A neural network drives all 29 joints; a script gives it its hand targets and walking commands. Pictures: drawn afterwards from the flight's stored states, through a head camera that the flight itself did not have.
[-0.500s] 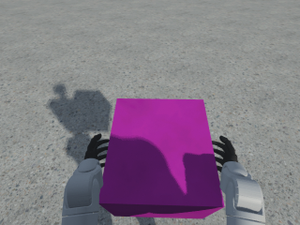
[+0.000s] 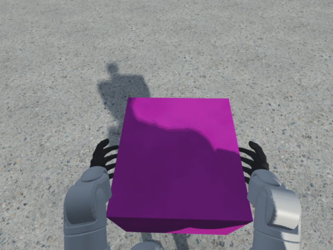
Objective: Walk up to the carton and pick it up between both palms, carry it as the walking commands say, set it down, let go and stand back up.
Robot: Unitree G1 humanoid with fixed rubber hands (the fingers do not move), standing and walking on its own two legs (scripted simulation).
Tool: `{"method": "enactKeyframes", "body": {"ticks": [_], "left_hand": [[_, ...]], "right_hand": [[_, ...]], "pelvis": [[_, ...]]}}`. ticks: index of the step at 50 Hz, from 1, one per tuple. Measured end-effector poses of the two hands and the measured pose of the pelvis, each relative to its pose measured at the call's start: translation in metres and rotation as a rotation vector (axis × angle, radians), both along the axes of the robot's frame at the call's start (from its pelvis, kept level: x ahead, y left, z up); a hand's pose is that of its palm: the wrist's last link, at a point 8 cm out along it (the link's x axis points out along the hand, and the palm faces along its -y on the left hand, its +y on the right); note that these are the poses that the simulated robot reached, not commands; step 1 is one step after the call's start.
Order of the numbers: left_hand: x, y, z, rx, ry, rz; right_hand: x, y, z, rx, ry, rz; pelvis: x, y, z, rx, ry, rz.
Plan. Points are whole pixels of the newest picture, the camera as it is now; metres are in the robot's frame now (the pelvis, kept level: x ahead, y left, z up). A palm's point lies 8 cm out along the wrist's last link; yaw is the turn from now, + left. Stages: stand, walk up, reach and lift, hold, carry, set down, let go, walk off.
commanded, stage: carry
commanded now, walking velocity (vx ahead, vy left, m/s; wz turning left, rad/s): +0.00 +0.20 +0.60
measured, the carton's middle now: (177, 165) +0.34 +0.00 -0.01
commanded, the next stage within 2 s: none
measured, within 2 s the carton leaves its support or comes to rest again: neither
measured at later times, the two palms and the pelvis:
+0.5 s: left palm out of the picture +0.15 +0.36 +0.05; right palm (155, 177) +0.27 +0.04 +0.06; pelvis -0.05 +0.11 +0.00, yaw +17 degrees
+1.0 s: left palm out of the picture -0.01 +0.51 +0.07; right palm (56, 222) +0.17 +0.22 +0.07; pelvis -0.15 +0.22 -0.01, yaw +34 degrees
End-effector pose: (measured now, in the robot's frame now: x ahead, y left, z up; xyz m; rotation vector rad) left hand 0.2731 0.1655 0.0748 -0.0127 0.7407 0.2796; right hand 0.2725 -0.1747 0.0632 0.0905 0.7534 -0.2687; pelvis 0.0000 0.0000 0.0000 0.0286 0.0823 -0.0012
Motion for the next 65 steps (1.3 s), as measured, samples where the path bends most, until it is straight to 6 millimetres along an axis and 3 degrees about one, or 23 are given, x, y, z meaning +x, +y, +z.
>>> {"method": "enactKeyframes", "body": {"ticks": [8, 15, 21, 27, 31, 35, 42, 48, 50, 53, 58, 65], "left_hand": [[-0.019, 0.046, 0.015, 0.010, -0.023, 0.072], [-0.040, 0.122, -0.002, -0.014, -0.051, 0.140], [-0.091, 0.177, -0.027, -0.065, 0.027, 0.282], [-0.129, 0.206, -0.018, -0.042, -0.002, 0.366], [-0.145, 0.217, -0.004, 0.006, -0.028, 0.385], [-0.166, 0.230, 0.007, 0.008, -0.013, 0.411], [-0.206, 0.271, 0.020, 0.023, -0.045, 0.462], [-0.258, 0.328, 0.003, 0.010, -0.066, 0.517], [-0.281, 0.347, -0.009, -0.012, -0.058, 0.554], [-0.319, 0.360, -0.024, -0.065, -0.011, 0.633], [-0.362, 0.366, -0.022, -0.082, -0.005, 0.705], [-0.373, 0.368, 0.005, -0.020, -0.064, 0.676]], "right_hand": [[0.007, 0.048, 0.014, 0.009, -0.027, 0.073], [0.011, 0.126, 0.011, -0.024, -0.055, 0.147], [0.004, 0.191, -0.003, -0.076, 0.024, 0.281], [-0.007, 0.229, -0.003, -0.051, -0.005, 0.367], [-0.018, 0.242, -0.004, -0.004, -0.032, 0.389], [-0.032, 0.258, 0.005, 0.003, -0.017, 0.407], [-0.053, 0.308, 0.019, 0.021, -0.051, 0.461], [-0.086, 0.375, 0.013, 0.002, -0.074, 0.521], [-0.099, 0.400, 0.008, -0.033, -0.067, 0.566], [-0.119, 0.425, 0.002, -0.080, -0.020, 0.632], [-0.142, 0.447, 0.003, -0.076, -0.006, 0.697], [-0.163, 0.440, 0.016, -0.029, -0.072, 0.677]], "pelvis": [[-0.011, 0.027, 0.010, 0.041, -0.024, 0.101], [-0.018, 0.080, -0.008, 0.021, -0.020, 0.198], [-0.035, 0.104, -0.005, -0.011, -0.008, 0.251], [-0.054, 0.119, -0.005, -0.011, -0.007, 0.312], [-0.065, 0.128, -0.006, -0.015, -0.013, 0.356], [-0.077, 0.137, 0.004, 0.011, -0.017, 0.424], [-0.107, 0.165, 0.009, 0.051, -0.028, 0.506], [-0.140, 0.210, -0.009, 0.024, -0.027, 0.578], [-0.152, 0.218, -0.013, 0.015, -0.024, 0.589], [-0.167, 0.224, -0.008, -0.014, -0.028, 0.602], [-0.188, 0.231, -0.003, -0.021, -0.030, 0.618], [-0.210, 0.235, -0.001, -0.016, -0.017, 0.613]]}}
